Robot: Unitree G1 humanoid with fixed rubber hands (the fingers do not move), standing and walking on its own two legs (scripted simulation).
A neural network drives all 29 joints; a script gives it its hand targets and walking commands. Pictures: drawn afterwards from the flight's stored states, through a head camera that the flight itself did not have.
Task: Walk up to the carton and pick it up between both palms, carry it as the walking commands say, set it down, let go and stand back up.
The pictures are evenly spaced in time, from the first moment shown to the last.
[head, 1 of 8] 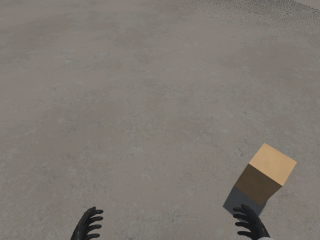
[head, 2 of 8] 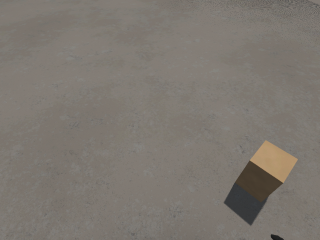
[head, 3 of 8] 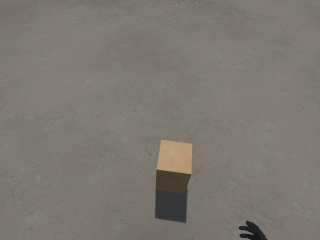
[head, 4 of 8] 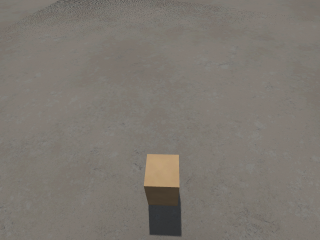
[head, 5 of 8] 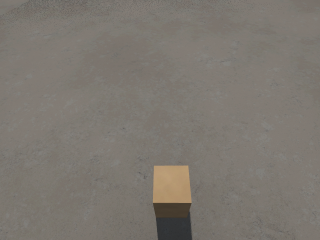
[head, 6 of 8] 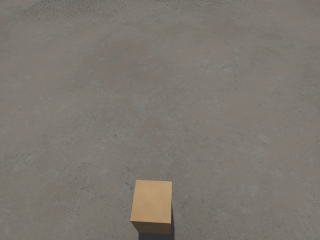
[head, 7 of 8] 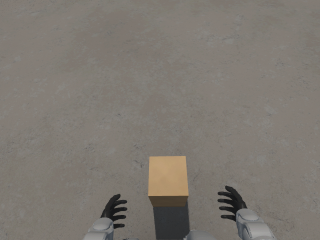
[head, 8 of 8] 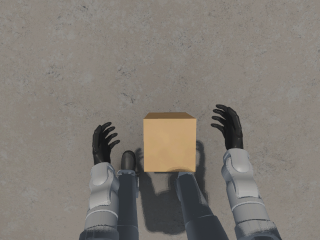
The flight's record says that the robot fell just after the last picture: yes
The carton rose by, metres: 0.01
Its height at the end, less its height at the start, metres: +0.01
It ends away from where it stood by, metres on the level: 0.02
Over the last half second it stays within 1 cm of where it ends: no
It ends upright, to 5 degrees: no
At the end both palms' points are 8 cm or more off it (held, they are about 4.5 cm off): yes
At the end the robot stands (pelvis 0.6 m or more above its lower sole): yes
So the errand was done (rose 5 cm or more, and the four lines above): no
